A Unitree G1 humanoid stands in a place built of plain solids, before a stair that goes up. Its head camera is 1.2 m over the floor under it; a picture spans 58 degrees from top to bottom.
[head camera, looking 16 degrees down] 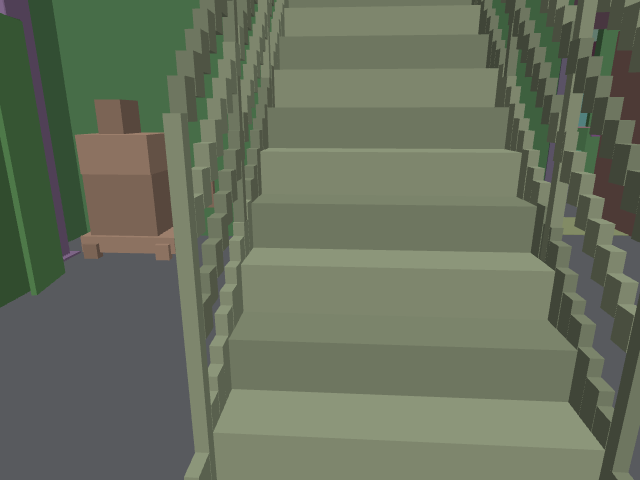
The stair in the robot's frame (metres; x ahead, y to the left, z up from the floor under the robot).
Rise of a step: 0.21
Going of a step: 0.24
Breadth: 1.33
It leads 4 degrees to the right of straight ahead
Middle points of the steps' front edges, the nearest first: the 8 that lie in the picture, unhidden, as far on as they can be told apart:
1.14 -0.27 0.21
1.38 -0.28 0.41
1.62 -0.30 0.62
1.85 -0.31 0.83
2.09 -0.33 1.04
2.32 -0.34 1.24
2.56 -0.36 1.45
2.80 -0.37 1.66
